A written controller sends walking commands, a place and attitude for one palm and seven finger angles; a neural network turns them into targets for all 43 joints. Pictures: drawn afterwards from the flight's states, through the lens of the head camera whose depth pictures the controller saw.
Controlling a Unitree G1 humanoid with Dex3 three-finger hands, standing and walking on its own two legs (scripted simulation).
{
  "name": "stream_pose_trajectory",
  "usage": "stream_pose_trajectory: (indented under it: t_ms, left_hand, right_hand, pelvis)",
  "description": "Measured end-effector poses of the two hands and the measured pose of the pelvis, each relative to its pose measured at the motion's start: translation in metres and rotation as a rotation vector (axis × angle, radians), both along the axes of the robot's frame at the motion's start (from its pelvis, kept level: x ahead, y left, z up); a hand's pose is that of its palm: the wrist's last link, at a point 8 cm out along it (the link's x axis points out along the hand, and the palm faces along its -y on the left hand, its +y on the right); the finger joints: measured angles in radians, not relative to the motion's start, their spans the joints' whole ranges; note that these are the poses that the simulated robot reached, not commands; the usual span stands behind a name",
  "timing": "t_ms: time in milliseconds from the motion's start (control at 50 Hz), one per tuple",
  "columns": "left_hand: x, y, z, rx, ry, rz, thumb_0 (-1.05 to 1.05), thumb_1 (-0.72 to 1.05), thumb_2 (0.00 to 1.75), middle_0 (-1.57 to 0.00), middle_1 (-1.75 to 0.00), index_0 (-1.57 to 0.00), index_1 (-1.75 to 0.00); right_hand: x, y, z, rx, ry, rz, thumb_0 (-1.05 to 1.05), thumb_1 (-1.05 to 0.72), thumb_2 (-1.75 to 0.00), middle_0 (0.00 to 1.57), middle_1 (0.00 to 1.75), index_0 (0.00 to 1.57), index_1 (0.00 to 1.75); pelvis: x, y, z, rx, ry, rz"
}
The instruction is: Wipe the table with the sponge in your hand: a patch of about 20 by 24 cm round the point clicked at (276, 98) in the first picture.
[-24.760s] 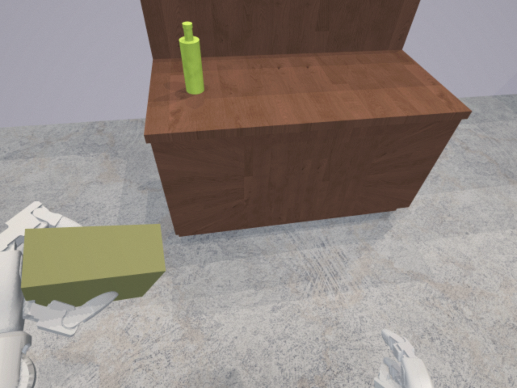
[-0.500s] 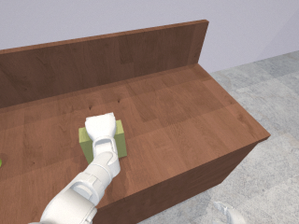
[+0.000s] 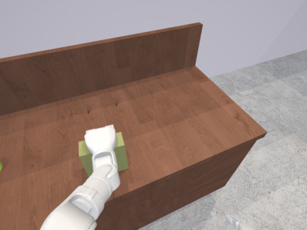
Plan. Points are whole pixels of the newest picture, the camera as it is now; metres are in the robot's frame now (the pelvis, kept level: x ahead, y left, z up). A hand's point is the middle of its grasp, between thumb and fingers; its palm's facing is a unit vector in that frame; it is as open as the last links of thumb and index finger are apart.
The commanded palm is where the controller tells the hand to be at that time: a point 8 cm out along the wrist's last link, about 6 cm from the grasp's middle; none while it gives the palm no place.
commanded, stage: wipe back along the third lane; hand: left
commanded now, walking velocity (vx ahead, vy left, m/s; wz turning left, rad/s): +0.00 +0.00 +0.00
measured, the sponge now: (106, 159) +0.35 +0.19 -0.07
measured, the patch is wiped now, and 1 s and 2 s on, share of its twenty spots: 1.00 1.00 1.00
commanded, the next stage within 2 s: slide back across to the middle lane in 1.10 s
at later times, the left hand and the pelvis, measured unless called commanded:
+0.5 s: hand (105, 153) +0.34 +0.18 -0.02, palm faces -0.09 -0.04 -1.00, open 10.0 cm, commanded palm +0.30 +0.16 +0.01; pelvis +0.01 -0.01 +0.00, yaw +0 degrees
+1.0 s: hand (105, 154) +0.34 +0.18 -0.02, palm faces -0.07 -0.03 -1.00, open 10.0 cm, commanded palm +0.29 +0.16 +0.01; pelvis +0.00 +0.00 +0.00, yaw +0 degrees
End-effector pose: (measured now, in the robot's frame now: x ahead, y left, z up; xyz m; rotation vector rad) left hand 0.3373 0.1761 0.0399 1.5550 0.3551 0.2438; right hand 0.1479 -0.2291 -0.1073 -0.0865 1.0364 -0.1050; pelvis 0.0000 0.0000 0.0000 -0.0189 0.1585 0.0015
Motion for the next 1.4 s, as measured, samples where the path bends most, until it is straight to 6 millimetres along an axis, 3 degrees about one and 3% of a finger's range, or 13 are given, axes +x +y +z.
stream_pose_trajectory:
  t_ms: [260,520,1160,1400]
  left_hand:
    - [-0.013,-0.006,-0.001,-0.017,-0.003,0.001,0.00,-0.46,1.04,-0.71,-1.36,-0.71,-1.38]
    - [-0.012,-0.005,-0.003,-0.030,0.015,0.004,0.00,-0.46,1.04,-0.71,-1.36,-0.71,-1.38]
    - [-0.016,-0.006,-0.003,-0.025,0.000,-0.014,0.00,-0.47,1.04,-0.71,-1.37,-0.71,-1.39]
    - [-0.021,-0.001,0.000,-0.051,-0.018,-0.003,0.00,-0.47,1.04,-0.71,-1.37,-0.71,-1.39]
  right_hand:
    - [0.034,-0.004,0.011,0.010,-0.074,0.033,0.01,-0.91,-0.90,0.20,0.29,0.19,0.30]
    - [0.064,0.001,0.020,0.004,-0.125,0.067,0.01,-0.91,-0.90,0.20,0.29,0.20,0.30]
    - [0.027,0.013,0.007,0.015,-0.078,0.043,0.01,-0.91,-0.90,0.20,0.30,0.20,0.30]
    - [0.022,0.006,0.010,0.011,-0.090,0.016,0.01,-0.91,-0.90,0.20,0.30,0.20,0.30]
  pelvis:
    - [0.009,-0.009,0.002,0.008,-0.020,-0.001]
    - [0.015,-0.011,0.001,0.010,-0.014,0.003]
    - [-0.002,0.000,-0.004,0.004,-0.010,-0.001]
    - [-0.002,-0.004,-0.001,0.008,-0.025,-0.012]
